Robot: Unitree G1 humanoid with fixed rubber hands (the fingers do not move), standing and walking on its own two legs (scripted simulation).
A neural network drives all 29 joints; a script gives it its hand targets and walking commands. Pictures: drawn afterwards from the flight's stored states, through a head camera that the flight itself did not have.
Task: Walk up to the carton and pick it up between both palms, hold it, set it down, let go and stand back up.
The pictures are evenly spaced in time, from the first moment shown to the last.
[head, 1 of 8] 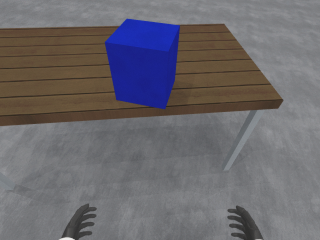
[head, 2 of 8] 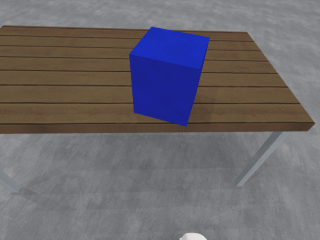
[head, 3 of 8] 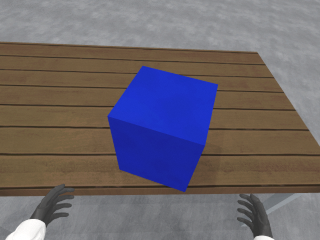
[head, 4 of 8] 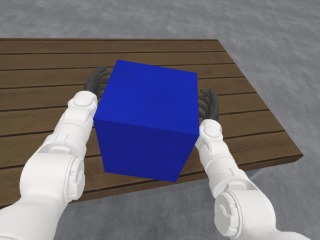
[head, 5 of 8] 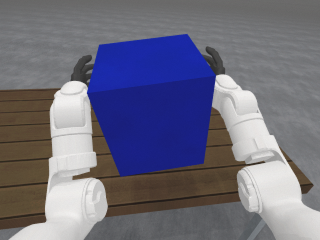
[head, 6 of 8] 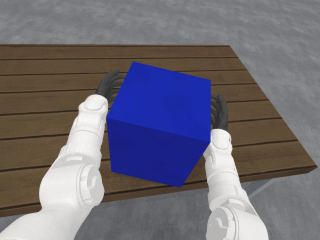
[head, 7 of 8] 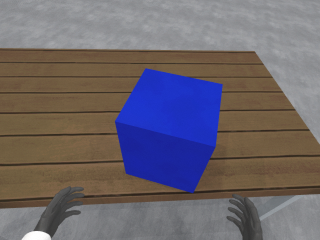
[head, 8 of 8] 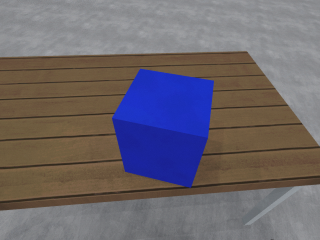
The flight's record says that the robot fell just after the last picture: no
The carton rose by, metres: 0.21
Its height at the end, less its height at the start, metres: +0.00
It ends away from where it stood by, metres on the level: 0.02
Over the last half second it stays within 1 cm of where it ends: yes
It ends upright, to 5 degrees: yes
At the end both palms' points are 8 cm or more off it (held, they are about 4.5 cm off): yes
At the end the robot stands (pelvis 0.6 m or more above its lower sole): yes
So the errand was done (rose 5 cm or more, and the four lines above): yes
